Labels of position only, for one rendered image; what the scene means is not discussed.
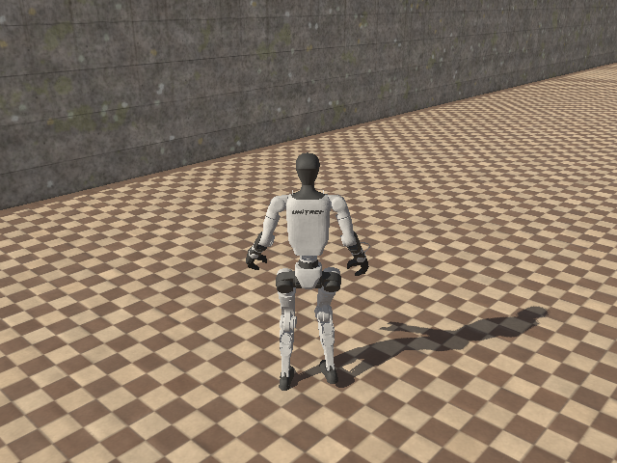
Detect left robot forearm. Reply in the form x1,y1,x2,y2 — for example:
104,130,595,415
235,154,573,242
249,232,267,259

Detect right robot hand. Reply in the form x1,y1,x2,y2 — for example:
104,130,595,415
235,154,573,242
347,259,369,276

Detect left robot hand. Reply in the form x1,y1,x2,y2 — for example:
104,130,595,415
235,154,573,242
246,248,267,270

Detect right robot upper arm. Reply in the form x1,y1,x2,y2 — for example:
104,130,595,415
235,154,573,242
328,195,357,247

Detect robot torso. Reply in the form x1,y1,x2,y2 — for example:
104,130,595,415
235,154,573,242
285,190,331,289

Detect left robot foot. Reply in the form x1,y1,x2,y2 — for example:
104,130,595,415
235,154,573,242
279,366,294,391

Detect left robot upper arm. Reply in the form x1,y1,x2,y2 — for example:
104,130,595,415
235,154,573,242
258,195,288,247

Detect right robot forearm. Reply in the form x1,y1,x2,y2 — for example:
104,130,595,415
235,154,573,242
347,232,366,262

